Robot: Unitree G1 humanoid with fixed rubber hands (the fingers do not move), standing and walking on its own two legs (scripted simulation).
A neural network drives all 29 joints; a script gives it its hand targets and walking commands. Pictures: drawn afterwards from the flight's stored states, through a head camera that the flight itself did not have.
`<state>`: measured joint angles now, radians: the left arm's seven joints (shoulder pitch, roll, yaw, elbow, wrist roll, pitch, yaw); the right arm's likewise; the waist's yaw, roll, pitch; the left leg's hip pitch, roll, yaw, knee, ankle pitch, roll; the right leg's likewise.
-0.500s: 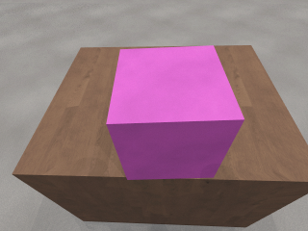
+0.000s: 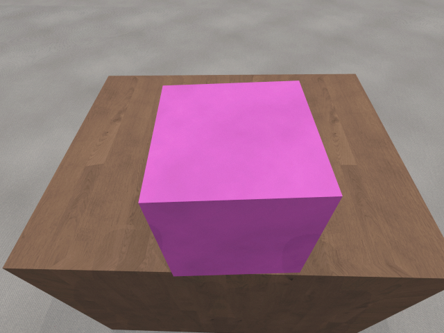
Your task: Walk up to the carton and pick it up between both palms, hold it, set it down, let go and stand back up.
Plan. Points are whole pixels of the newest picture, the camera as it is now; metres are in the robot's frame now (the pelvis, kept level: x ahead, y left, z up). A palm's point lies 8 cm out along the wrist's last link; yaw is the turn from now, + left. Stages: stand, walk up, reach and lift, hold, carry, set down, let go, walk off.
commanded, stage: walk up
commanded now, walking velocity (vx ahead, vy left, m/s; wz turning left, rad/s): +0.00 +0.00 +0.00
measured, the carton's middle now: (233, 182) +0.37 +0.01 +0.05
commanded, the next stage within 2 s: none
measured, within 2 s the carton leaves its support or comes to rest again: neither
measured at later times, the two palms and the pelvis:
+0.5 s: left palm out of the picture -0.03 +0.17 -0.15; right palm out of the picture -0.02 -0.20 -0.16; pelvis +0.02 -0.01 +0.00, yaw +0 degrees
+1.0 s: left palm out of the picture -0.03 +0.16 -0.15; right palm out of the picture -0.02 -0.21 -0.16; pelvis +0.02 -0.02 +0.00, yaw +0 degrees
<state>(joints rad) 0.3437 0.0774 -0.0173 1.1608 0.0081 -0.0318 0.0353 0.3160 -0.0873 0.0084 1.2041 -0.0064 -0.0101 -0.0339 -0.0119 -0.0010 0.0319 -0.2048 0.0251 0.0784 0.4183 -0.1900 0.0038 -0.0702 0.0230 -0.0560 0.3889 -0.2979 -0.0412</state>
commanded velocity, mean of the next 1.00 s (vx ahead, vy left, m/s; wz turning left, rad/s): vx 0.00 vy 0.00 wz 0.00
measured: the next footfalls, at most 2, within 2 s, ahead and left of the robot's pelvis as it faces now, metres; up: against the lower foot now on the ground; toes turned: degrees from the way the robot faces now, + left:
right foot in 1.82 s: +0.01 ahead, -0.20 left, +0.00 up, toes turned -2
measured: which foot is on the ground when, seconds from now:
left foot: down 0.00-1.00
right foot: down 0.00-1.00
